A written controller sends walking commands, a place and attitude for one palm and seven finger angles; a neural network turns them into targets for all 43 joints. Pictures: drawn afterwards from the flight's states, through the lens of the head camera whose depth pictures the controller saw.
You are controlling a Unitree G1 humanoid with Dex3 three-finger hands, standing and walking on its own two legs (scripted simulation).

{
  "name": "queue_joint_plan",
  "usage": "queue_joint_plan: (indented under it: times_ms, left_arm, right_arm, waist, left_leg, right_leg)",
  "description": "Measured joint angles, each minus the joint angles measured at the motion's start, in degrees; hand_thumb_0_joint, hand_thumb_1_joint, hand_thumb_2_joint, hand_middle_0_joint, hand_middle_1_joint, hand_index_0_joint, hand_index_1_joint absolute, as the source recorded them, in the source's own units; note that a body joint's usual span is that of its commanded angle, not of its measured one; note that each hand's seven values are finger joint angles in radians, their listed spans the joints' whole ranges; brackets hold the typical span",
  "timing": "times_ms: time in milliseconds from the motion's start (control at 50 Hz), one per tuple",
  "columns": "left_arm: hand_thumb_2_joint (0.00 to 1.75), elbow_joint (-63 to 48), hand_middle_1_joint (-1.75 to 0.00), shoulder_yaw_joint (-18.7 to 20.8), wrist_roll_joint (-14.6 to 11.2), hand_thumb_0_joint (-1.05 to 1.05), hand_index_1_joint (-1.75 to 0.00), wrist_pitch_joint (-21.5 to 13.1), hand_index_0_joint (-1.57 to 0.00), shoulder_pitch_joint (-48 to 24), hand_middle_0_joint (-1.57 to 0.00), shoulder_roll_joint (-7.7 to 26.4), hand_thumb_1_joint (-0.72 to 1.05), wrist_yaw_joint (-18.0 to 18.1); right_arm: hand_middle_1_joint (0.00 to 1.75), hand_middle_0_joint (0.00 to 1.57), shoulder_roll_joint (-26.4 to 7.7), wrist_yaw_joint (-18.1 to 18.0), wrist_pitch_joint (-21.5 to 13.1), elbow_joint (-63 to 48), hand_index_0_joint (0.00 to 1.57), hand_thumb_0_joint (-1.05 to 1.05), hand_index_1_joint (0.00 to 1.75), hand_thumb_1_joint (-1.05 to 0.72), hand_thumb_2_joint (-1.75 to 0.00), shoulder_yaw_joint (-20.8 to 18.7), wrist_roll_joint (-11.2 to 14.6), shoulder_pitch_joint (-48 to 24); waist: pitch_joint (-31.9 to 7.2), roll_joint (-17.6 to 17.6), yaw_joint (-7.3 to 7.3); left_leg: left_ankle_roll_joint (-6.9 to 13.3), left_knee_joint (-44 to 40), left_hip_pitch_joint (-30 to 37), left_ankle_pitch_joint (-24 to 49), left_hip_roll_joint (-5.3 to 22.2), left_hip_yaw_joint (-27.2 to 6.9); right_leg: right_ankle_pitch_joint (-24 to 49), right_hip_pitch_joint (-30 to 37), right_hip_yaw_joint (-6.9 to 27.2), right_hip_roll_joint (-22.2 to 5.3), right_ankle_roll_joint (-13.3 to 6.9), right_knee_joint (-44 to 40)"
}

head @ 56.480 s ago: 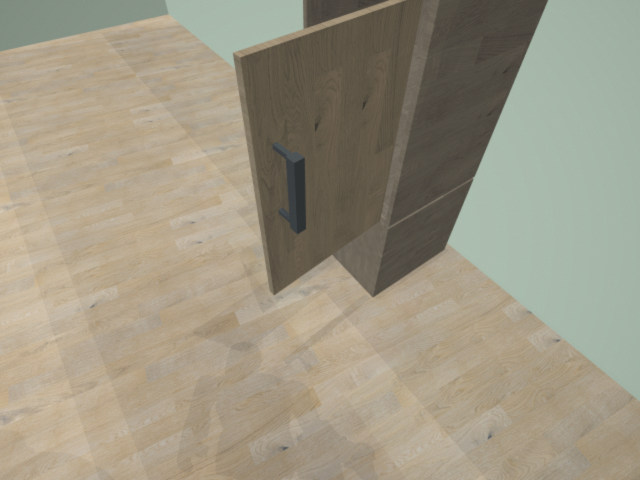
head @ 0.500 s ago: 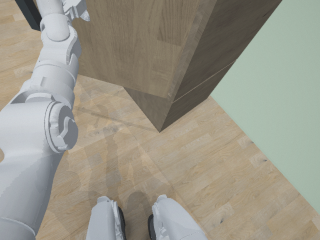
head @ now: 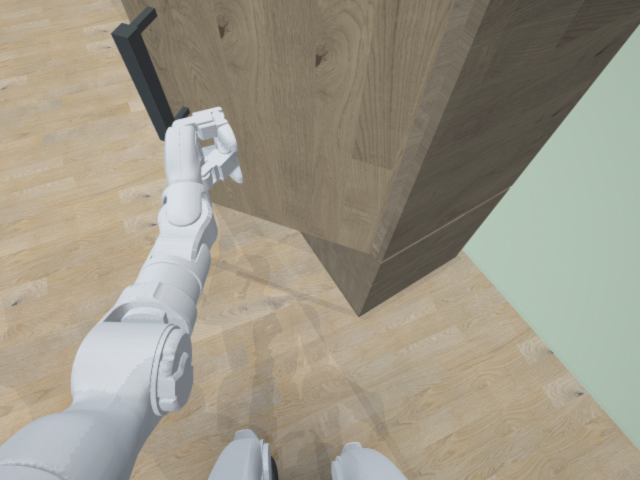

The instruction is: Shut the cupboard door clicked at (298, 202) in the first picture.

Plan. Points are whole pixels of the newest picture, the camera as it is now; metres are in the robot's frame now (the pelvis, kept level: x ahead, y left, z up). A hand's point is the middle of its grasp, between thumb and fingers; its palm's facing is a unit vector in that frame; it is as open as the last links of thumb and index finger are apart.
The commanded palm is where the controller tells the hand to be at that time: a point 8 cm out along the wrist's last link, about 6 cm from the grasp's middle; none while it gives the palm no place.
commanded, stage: pull the fist back off the door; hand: left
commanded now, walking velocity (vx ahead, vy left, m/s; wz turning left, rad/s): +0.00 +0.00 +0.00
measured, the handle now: (159, 81) +0.64 +0.17 +0.08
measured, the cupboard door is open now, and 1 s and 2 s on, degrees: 38 38 38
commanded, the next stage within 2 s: draw the hand back to the body in 0.14 s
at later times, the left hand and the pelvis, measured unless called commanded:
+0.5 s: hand (197, 168) +0.45 +0.10 +0.12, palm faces +0.11 -0.99 -0.09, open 3.1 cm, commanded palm +0.40 +0.14 +0.12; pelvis -0.01 +0.01 +0.01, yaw -2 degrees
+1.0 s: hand (44, 300) +0.29 +0.19 +0.17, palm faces +0.10 -0.97 -0.21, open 3.2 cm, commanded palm +0.25 +0.24 +0.19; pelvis -0.01 +0.02 +0.07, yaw +1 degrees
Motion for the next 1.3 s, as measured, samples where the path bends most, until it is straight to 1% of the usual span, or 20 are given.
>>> queue_joint_plan:
  times_ms: [40,80,120,160,200,240,320,360,400,440,480,520,580,620,660,780,860,960,1120,1300]
  left_arm:
    - [0.90,-2.7,-1.50,-1.7,-0.9,0.01,-1.50,-1.6,-1.30,2.5,-1.30,-2.2,0.90,0.7]
    - [0.90,-5.4,-1.50,-3.3,-0.6,0.02,-1.50,-3.9,-1.30,4.2,-1.30,-4.0,0.91,1.8]
    - [0.90,-6.1,-1.50,-4.6,0.7,0.02,-1.50,-6.1,-1.30,4.3,-1.30,-5.0,0.90,3.0]
    - [0.90,-4.6,-1.50,-5.7,2.7,0.02,-1.50,-6.8,-1.30,2.5,-1.30,-5.1,0.90,4.2]
    - [0.90,-1.6,-1.50,-6.1,4.4,0.01,-1.50,-5.9,-1.30,0.0,-1.30,-4.6,0.90,5.1]
    - [0.90,1.4,-1.50,-5.7,4.8,0.01,-1.50,-3.7,-1.30,-2.5,-1.30,-4.1,0.90,5.7]
    - [0.90,4.0,-1.50,-1.9,2.5,0.01,-1.50,-0.5,-1.30,-4.3,-1.30,-3.8,0.90,6.1]
    - [0.90,1.1,-1.50,0.5,1.2,0.01,-1.50,-1.1,-1.30,-1.9,-1.30,-3.8,0.90,5.5]
    - [0.90,-4.2,-1.50,1.5,0.8,0.01,-1.50,-2.9,-1.30,2.8,-1.30,-3.6,0.90,4.7]
    - [0.90,-9.8,-1.50,0.8,1.2,0.02,-1.50,-4.4,-1.30,8.2,-1.30,-2.8,0.90,3.7]
    - [0.90,-14.9,-1.50,-1.1,1.4,0.01,-1.50,-4.3,-1.30,13.5,-1.30,-1.9,0.90,2.3]
    - [0.90,-18.9,-1.50,-3.2,0.3,0.01,-1.50,-2.2,-1.30,18.1,-1.30,-1.3,0.90,0.5]
    - [0.90,-23.7,-1.50,-5.3,-3.6,0.01,-1.50,3.1,-1.30,23.6,-1.30,-1.7,0.90,-2.1]
    - [0.90,-26.3,-1.50,-6.0,-5.9,0.01,-1.50,5.7,-1.30,26.3,-1.30,-2.2,0.90,-3.2]
    - [0.90,-29.3,-1.50,-6.7,-6.7,0.01,-1.50,6.8,-1.30,28.7,-1.30,-2.4,0.90,-3.8]
    - [0.90,-39.2,-1.47,-8.5,-6.2,0.01,-1.47,5.9,-1.28,35.4,-1.28,-0.9,0.90,-5.9]
    - [0.90,-47.8,-1.40,-10.8,-4.9,0.01,-1.40,9.7,-1.22,42.9,-1.22,1.7,0.90,-6.8]
    - [0.90,-56.0,-1.29,-11.6,-4.3,0.01,-1.28,13.8,-1.11,50.5,-1.11,4.4,0.90,-7.0]
    - [0.90,-68.4,-1.06,-8.7,-4.0,0.01,-1.06,18.5,-0.90,59.5,-0.90,6.5,0.90,-5.6]
    - [0.90,-80.3,-0.79,-2.0,-4.0,0.01,-0.79,19.8,-0.66,71.0,-0.66,8.7,0.90,-4.9]
  right_arm:
    - [0.30,0.20,-0.2,-0.4,-0.6,0.1,0.20,0.01,0.30,-0.90,-0.90,-0.5,0.1,-1.5]
    - [0.30,0.20,-0.3,-0.6,-1.3,0.4,0.20,0.01,0.30,-0.90,-0.90,-1.0,0.0,-3.3]
    - [0.30,0.20,-0.4,-0.8,-1.8,0.8,0.20,0.01,0.30,-0.90,-0.90,-1.3,-0.2,-5.1]
    - [0.30,0.20,-0.2,-0.8,-1.7,1.1,0.20,0.01,0.30,-0.91,-0.90,-1.3,-0.4,-6.9]
    - [0.30,0.20,0.1,-0.9,-1.1,1.1,0.20,0.01,0.30,-0.91,-0.90,-0.9,-0.5,-8.3]
    - [0.30,0.20,0.6,-1.0,-0.3,0.7,0.20,0.00,0.30,-0.91,-0.90,-0.4,-0.4,-9.2]
    - [0.30,0.20,1.9,-1.5,0.7,-0.3,0.20,0.00,0.30,-0.91,-0.90,0.9,-0.3,-8.8]
    - [0.30,0.20,2.4,-1.7,1.0,-0.8,0.20,0.00,0.30,-0.91,-0.90,1.3,-0.3,-7.5]
    - [0.30,0.20,2.7,-1.6,1.1,-1.0,0.20,0.01,0.30,-0.91,-0.90,1.4,-0.1,-5.8]
    - [0.30,0.20,2.9,-1.6,1.2,-1.0,0.20,0.01,0.30,-0.90,-0.90,1.4,0.3,-4.2]
    - [0.30,0.20,2.8,-1.6,1.7,-0.8,0.20,0.01,0.30,-0.90,-0.90,1.3,1.0,-2.7]
    - [0.30,0.20,2.6,-2.0,2.4,-0.5,0.20,0.01,0.30,-0.90,-0.90,1.3,2.1,-1.7]
    - [0.30,0.20,1.9,-3.3,2.9,-0.2,0.21,0.01,0.30,-0.90,-0.90,1.6,3.7,-1.5]
    - [0.30,0.20,1.4,-4.5,2.5,-0.1,0.21,0.01,0.30,-0.90,-0.90,1.8,4.5,-2.4]
    - [0.30,0.20,0.9,-5.5,1.6,-0.4,0.21,0.01,0.30,-0.90,-0.90,1.8,4.9,-3.9]
    - [0.30,0.20,-0.8,-6.8,-1.3,-2.6,0.20,0.01,0.30,-0.90,-0.90,1.4,5.5,-10.0]
    - [0.30,0.20,-0.2,-8.3,1.1,-4.7,0.20,0.01,0.30,-0.91,-0.90,1.7,6.5,-14.0]
    - [0.30,0.20,1.2,-10.2,2.8,-6.4,0.20,0.01,0.30,-0.91,-0.90,3.4,7.0,-17.2]
    - [0.30,0.20,2.8,-10.6,1.5,-6.6,0.20,0.01,0.30,-0.90,-0.90,5.9,6.3,-19.2]
    - [0.30,0.21,3.4,-9.9,0.2,-4.8,0.21,0.01,0.30,-0.90,-0.90,6.5,5.3,-17.3]
  waist:
    - [0.3,-0.2,0.56]
    - [0.2,-0.3,0.92]
    - [0.0,-0.3,1.11]
    - [-0.4,-0.3,1.04]
    - [-0.7,-0.1,0.78]
    - [-0.7,0.1,0.39]
    - [-0.3,0.3,0.00]
    - [-0.3,0.3,0.32]
    - [-0.4,0.4,1.01]
    - [-0.5,0.7,1.89]
    - [-0.5,1.0,2.96]
    - [-0.1,1.1,4.02]
    - [0.6,1.0,5.13]
    - [1.1,0.7,5.46]
    - [1.7,0.2,5.57]
    - [2.6,-0.4,6.48]
    - [3.5,-0.2,7.12]
    - [5.1,-0.2,8.78]
    - [8.1,0.6,11.02]
    - [8.4,1.5,11.90]
  left_leg:
    - [0.1,-0.1,0.6,0.0,-0.2,-0.3]
    - [0.2,0.4,0.7,-0.1,-0.4,-0.4]
    - [0.4,1.1,0.5,-0.4,-0.5,-0.4]
    - [0.6,2.0,-0.1,-0.7,-0.7,-0.3]
    - [0.7,2.6,-0.7,-0.7,-0.8,-0.1]
    - [0.9,2.8,-1.0,-0.6,-0.8,0.1]
    - [1.1,1.9,-0.7,0.2,-0.7,0.8]
    - [1.1,0.9,0.3,0.6,-0.5,1.5]
    - [1.1,-0.2,1.8,0.8,-0.2,2.2]
    - [1.1,-1.5,4.0,1.0,0.0,2.8]
    - [1.1,-2.9,6.8,1.2,0.0,3.0]
    - [1.1,-4.8,10.2,1.6,0.0,2.9]
    - [1.0,-8.0,15.3,2.7,-0.2,2.3]
    - [1.0,-10.0,18.3,3.5,-0.4,1.7]
    - [1.0,-11.4,20.6,4.2,-0.5,1.2]
    - [1.1,-13.7,24.5,5.4,-0.8,1.2]
    - [1.3,-18.3,29.8,7.2,-1.5,1.6]
    - [1.7,-24.2,36.2,9.6,-2.2,1.4]
    - [2.3,-30.5,42.8,12.0,-3.2,0.9]
    - [2.9,-33.8,46.5,12.7,-4.1,1.2]
  right_leg:
    - [0.1,0.9,-0.3,-0.1,0.0,-0.4]
    - [-0.1,1.2,-0.4,-0.3,0.1,-0.1]
    - [-0.5,0.9,-0.4,-0.4,0.3,0.7]
    - [-0.9,0.4,-0.4,-0.6,0.4,1.7]
    - [-1.1,-0.4,-0.3,-0.8,0.6,2.6]
    - [-1.0,-0.8,-0.2,-0.9,0.7,3.0]
    - [-0.2,-0.9,0.5,-0.9,0.9,2.6]
    - [0.3,-0.5,1.3,-0.7,1.0,2.0]
    - [0.7,0.7,2.1,-0.6,1.0,1.2]
    - [1.1,2.6,2.8,-0.4,1.0,0.1]
    - [1.4,5.3,3.1,-0.3,1.1,-1.4]
    - [2.0,8.7,3.2,-0.3,1.1,-3.6]
    - [3.4,14.3,2.7,-0.4,1.2,-7.5]
    - [4.3,17.7,2.3,-0.4,1.1,-10.1]
    - [5.2,20.3,1.8,-0.4,1.1,-12.1]
    - [6.4,24.3,1.9,-0.7,1.1,-14.3]
    - [8.0,29.2,2.4,-1.4,1.6,-18.4]
    - [10.5,35.8,2.5,-1.9,2.1,-24.7]
    - [13.4,43.2,2.3,-2.8,2.6,-32.1]
    - [14.3,46.9,2.6,-3.7,3.2,-35.7]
